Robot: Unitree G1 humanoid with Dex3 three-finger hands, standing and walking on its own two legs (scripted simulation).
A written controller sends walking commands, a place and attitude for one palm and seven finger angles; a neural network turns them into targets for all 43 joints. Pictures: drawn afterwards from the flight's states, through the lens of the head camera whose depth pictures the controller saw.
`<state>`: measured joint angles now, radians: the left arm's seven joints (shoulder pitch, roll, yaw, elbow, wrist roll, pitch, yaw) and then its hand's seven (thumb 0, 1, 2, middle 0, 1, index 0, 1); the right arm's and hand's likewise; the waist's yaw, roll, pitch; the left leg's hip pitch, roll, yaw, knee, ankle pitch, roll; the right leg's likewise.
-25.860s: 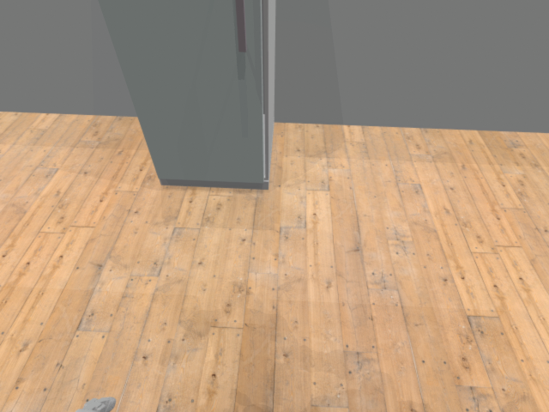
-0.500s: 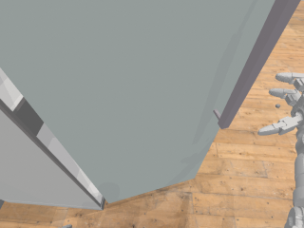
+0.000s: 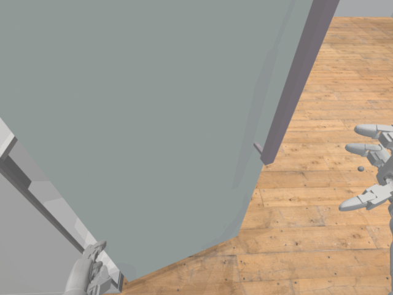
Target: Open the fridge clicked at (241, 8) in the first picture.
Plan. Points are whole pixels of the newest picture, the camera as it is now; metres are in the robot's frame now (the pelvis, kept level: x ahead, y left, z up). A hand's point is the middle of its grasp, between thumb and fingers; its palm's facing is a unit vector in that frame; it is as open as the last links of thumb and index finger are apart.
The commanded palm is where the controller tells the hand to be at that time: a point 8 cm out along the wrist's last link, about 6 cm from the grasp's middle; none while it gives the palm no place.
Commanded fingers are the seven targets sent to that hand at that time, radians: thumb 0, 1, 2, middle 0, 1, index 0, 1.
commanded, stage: draw the hand back to the body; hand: right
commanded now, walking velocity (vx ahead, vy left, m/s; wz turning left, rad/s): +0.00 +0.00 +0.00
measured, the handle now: (283, 89) +0.46 -0.15 +0.21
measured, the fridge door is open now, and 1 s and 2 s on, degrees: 70 70 70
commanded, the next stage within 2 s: step back with the hand held close in 1.70 s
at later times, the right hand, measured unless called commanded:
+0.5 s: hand (380, 192) +0.26 -0.28 +0.15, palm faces -0.10 +0.99 -0.03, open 14.7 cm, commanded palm +0.23 -0.33 +0.16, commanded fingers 0.00 0.55 -0.20 0.25 1.15 0.25 1.15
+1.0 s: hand out of the picture +0.22 -0.30 +0.16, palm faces +0.50 +0.82 -0.29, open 12.1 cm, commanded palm +0.17 -0.32 +0.18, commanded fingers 0.00 -0.36 -0.64 0.22 0.62 0.22 0.62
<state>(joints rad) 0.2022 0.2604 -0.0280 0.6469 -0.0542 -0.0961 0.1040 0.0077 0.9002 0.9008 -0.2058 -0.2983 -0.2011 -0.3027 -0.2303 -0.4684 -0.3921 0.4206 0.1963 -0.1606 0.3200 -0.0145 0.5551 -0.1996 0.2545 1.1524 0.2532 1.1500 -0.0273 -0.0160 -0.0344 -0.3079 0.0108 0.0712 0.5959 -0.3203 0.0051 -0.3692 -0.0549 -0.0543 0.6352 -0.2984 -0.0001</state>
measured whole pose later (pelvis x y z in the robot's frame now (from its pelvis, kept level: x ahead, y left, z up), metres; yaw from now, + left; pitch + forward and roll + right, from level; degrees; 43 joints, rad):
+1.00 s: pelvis -0.01 -0.02 +0.02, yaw +1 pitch -7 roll +1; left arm 0.15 0.20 -0.05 0.74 0.01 -0.16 0.09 0.01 0.90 0.90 -0.21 -0.30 -0.20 -0.30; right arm 0.25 -0.33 -0.32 -0.20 0.07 -0.04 -0.13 -0.01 0.00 -0.47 0.24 0.82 0.23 0.82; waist -0.09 -0.04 0.05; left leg -0.02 0.03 0.05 0.32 -0.18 -0.02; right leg -0.08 -0.02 -0.08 0.37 -0.18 -0.02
